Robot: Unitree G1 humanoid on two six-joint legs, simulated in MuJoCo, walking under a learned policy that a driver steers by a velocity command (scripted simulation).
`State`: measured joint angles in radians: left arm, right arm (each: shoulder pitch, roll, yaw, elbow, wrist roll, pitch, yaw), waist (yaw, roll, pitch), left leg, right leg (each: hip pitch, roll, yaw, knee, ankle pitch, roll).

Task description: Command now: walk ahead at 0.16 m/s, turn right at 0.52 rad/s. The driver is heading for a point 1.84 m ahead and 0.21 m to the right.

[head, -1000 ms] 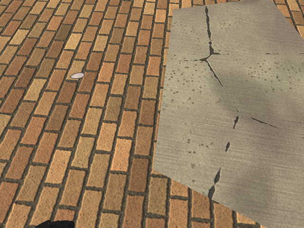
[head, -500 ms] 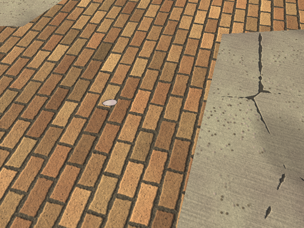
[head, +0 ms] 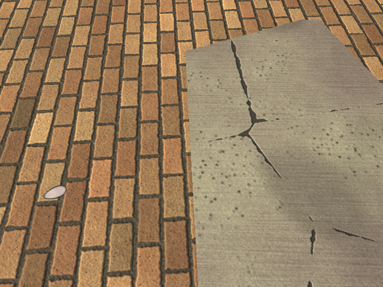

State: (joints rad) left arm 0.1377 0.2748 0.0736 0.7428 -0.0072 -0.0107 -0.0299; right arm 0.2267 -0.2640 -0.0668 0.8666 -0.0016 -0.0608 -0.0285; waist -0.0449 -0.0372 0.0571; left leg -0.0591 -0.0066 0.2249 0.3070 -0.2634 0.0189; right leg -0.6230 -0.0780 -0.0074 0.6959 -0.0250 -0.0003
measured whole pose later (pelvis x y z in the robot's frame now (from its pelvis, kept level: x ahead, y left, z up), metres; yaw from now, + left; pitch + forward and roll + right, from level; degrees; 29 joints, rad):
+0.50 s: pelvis +0.10 -0.01 -0.01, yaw -14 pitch +2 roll +0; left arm 0.15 0.29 0.07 0.64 0.01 0.03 0.02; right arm 0.14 -0.29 -0.06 0.81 0.00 0.00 -0.03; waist 0.01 0.00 0.02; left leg -0.42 0.02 -0.07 0.72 -0.33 -0.06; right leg -0.40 0.11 0.13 0.50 -0.14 -0.05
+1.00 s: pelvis +0.13 +0.01 -0.01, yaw -16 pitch -1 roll +0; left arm 0.20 0.24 0.05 0.75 0.01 0.02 0.02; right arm 0.15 -0.24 -0.02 0.84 -0.01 -0.02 0.00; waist 0.00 0.00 0.03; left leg -0.22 0.00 -0.01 0.55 -0.31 -0.01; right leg -0.25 0.03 0.09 0.55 -0.28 0.02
